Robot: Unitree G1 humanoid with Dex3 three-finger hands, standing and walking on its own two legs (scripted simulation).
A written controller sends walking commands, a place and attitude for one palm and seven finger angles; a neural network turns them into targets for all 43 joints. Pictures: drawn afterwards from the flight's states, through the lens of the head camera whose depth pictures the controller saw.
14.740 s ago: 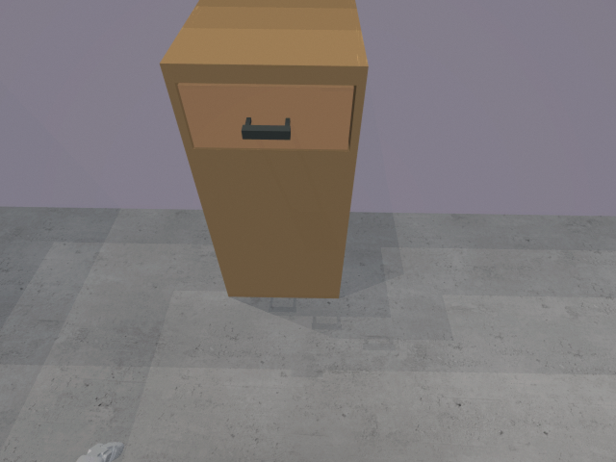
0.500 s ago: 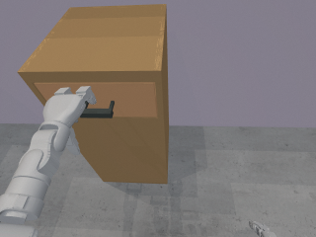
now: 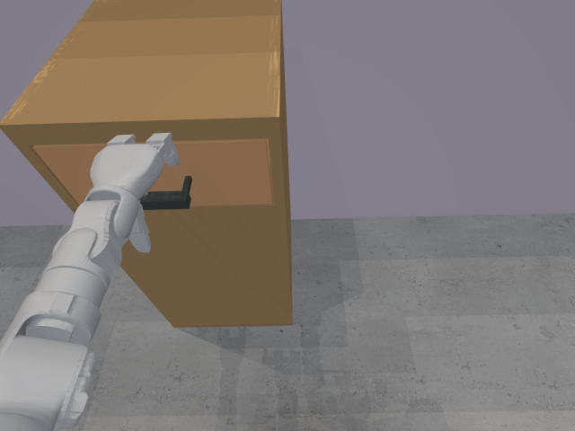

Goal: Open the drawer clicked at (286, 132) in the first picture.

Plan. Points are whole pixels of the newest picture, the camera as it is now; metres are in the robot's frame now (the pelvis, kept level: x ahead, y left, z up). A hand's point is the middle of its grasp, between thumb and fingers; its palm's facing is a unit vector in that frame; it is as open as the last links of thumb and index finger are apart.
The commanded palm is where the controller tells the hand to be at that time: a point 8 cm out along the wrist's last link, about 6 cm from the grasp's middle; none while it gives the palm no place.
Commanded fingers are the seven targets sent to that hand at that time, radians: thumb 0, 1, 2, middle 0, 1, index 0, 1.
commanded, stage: move the hooked fingers above the handle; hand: left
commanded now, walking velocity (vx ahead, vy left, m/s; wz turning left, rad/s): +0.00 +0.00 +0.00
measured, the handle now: (160, 191) +0.49 +0.24 +0.02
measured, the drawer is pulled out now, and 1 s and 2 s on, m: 0.00 0.00 0.00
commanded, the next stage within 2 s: none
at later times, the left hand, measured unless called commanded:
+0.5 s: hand (145, 187) +0.45 +0.23 +0.08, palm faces -0.04 -0.02 -1.00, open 13.6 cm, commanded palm +0.44 +0.24 +0.13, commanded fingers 0.00 -0.50 0.30 -0.30 -1.20 -0.30 -1.20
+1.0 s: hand (145, 187) +0.45 +0.23 +0.08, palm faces -0.02 +0.00 -1.00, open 13.6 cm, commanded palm +0.45 +0.26 +0.12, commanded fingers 0.00 -0.50 0.30 -0.30 -1.20 -0.30 -1.20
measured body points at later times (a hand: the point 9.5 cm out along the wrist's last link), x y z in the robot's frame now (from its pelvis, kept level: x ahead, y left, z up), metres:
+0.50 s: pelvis -0.02 +0.00 +0.00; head +0.04 -0.02 +0.44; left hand +0.44 +0.23 +0.13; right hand +0.02 -0.28 -0.13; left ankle +0.01 +0.10 -0.72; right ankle -0.05 -0.11 -0.72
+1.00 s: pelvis -0.03 +0.00 -0.01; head +0.03 -0.01 +0.44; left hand +0.44 +0.23 +0.13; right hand +0.01 -0.28 -0.14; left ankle +0.01 +0.10 -0.72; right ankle -0.05 -0.11 -0.72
